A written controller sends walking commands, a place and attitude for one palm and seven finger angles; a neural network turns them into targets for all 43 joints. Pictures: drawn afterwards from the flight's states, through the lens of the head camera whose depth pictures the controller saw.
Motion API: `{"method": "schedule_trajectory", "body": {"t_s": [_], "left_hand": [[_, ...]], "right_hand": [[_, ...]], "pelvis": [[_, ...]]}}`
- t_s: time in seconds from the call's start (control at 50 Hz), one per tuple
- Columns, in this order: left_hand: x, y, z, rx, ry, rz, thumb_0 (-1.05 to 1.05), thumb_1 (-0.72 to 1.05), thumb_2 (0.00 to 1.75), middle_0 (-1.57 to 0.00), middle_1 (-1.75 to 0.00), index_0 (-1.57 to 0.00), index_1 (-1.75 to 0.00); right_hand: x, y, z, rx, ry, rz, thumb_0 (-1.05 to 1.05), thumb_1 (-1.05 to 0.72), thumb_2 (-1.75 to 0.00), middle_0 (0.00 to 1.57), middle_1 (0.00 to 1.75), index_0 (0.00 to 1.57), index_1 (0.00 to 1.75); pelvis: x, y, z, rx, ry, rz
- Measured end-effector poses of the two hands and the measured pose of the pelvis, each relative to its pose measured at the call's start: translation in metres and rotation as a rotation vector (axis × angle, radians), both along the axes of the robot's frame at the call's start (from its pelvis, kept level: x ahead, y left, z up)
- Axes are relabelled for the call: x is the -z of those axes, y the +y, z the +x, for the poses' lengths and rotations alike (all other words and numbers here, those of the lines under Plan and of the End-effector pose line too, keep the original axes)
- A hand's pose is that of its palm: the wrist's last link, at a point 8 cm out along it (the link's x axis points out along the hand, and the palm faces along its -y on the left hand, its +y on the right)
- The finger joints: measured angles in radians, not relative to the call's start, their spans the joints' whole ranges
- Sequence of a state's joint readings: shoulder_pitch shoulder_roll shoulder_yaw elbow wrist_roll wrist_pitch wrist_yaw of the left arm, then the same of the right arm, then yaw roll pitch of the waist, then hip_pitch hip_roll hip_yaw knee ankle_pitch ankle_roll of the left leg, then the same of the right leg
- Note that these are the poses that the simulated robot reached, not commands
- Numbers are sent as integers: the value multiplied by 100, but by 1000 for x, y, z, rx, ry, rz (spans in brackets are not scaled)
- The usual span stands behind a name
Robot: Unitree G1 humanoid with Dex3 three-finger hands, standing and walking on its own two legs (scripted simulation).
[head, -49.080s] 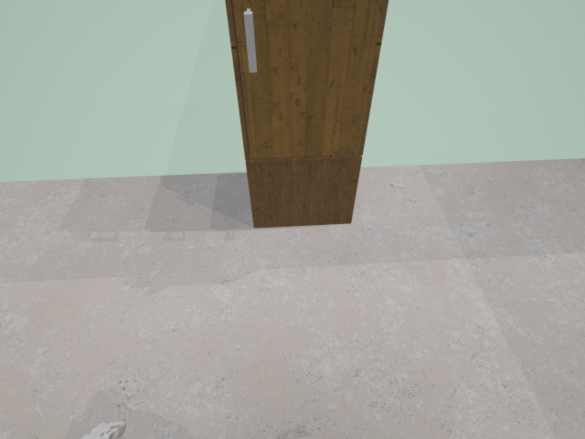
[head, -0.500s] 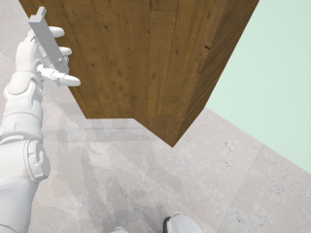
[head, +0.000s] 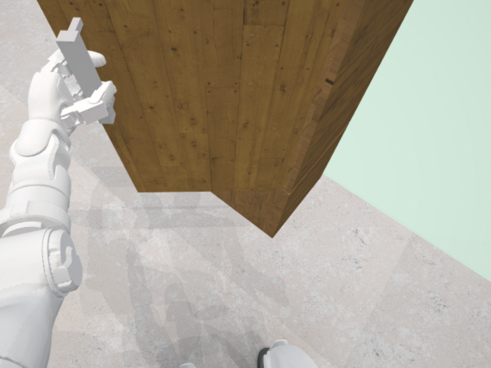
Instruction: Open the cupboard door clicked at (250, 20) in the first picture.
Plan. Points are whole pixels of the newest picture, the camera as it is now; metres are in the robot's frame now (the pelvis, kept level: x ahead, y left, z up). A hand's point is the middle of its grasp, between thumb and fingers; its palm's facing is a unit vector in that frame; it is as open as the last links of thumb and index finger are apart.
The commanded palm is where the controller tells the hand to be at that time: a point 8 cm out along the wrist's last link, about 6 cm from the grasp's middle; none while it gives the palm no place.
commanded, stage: close the thumb around the handle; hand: left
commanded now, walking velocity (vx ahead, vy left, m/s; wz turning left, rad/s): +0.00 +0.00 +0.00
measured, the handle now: (93, 74) +0.57 +0.20 +0.12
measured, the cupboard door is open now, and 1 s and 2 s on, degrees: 41 66 81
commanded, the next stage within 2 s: pull the door open along its arc in 0.14 s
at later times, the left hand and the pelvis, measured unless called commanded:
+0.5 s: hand (101, 107) +0.50 +0.18 +0.12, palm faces -0.02 -1.00 -0.01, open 6.1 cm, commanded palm +0.45 +0.23 +0.12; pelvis +0.00 +0.00 +0.00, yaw -1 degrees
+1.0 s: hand (128, 187) +0.35 +0.13 +0.12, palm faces +0.25 -0.97 +0.05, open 6.4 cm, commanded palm +0.29 +0.19 +0.12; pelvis +0.01 -0.02 +0.02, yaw +0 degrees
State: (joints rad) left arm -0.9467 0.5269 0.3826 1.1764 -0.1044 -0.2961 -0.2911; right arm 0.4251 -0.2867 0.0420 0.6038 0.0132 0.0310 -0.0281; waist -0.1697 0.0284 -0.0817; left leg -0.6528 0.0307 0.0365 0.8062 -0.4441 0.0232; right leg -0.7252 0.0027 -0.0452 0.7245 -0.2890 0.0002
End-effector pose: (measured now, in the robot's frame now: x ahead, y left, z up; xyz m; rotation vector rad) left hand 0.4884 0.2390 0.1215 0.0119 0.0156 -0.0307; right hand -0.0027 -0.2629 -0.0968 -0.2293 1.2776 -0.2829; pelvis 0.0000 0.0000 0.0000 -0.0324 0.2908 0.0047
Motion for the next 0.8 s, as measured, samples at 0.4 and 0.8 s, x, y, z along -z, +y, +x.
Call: {"method": "schedule_trajectory", "body": {"t_s": [0.4, 0.8], "left_hand": [[1, -5, -2, -11, -9, -4, 1, 69, 83, -33, -133, -32, -134], [4, -26, -106, -21, -60, -37, 0, 68, 75, -32, -132, -29, -128]], "right_hand": [[5, 8, -8, 5, 23, 25, 1, -91, -90, 21, 30, 21, 30], [-12, 5, 88, -47, -298, 83, 1, -91, -90, 20, 30, 20, 30]], "pelvis": [[1, 3, -1, 3, 2, 2], [-13, -4, 11, 33, -106, 17]]}}
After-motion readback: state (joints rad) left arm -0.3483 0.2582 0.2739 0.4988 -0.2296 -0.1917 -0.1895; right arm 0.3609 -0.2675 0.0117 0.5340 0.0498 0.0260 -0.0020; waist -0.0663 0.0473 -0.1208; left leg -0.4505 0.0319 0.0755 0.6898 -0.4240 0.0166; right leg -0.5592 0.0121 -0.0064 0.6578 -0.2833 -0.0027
